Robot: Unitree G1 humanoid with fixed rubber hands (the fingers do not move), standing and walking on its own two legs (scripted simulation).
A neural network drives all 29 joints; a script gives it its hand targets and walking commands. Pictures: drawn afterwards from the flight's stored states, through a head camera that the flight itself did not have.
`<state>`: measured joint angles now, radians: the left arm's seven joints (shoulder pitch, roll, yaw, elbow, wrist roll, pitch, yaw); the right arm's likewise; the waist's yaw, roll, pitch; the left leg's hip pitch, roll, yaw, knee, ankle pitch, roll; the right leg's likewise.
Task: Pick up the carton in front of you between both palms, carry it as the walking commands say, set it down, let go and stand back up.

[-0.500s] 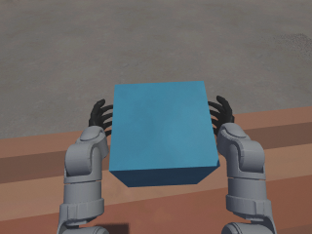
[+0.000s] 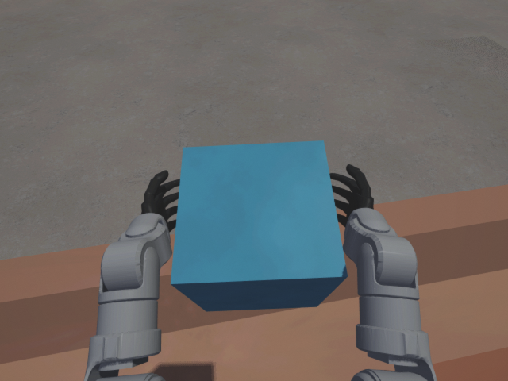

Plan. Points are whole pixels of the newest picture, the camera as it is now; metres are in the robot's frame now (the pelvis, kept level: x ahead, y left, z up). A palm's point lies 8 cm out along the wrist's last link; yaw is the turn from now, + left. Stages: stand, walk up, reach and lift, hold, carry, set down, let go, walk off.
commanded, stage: carry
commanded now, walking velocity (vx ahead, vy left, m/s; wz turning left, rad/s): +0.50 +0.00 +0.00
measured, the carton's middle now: (257, 236) +0.34 +0.00 +0.03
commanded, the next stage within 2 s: none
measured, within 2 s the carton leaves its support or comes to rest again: neither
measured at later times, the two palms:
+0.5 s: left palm (216, 137) +0.66 +0.10 +0.00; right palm (337, 129) +0.68 -0.20 +0.00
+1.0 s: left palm (220, 99) +0.97 +0.12 -0.09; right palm (311, 96) +0.97 -0.19 -0.08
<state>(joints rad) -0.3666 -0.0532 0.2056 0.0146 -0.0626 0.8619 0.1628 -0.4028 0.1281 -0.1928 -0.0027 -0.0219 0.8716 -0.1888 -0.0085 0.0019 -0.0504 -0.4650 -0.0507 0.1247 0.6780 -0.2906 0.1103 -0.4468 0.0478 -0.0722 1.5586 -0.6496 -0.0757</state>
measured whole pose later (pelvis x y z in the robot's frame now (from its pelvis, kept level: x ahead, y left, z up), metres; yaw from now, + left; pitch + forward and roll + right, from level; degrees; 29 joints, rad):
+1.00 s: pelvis +0.64 -0.04 -0.20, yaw -1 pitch +2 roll -1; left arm -0.41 -0.05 0.19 0.03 -0.07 0.89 0.18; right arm -0.42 0.12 -0.22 0.00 -0.02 0.89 -0.20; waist 0.02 0.01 -0.08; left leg -0.48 -0.07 0.14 0.67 -0.27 0.16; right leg -0.38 0.07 -0.05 1.54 -0.69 -0.06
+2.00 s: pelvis +1.27 +0.00 -0.38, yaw -2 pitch +3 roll -1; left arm -0.39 -0.09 0.19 0.05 -0.06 0.87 0.19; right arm -0.35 0.14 -0.26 -0.05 -0.03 0.89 -0.18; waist 0.13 0.04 -0.06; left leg -0.51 0.01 0.13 0.44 0.21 0.08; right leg -0.17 0.11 -0.04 1.08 -0.78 -0.11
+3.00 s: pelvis +1.87 +0.04 -0.38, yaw -2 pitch +4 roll +0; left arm -0.08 -0.13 0.13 -0.34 0.01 1.14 0.15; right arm -0.15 0.13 -0.09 -0.30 -0.03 1.13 -0.15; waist 0.00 -0.03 -0.10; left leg -0.35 0.06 0.24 0.47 -0.19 0.05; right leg -0.40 -0.06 -0.07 1.09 -0.44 0.00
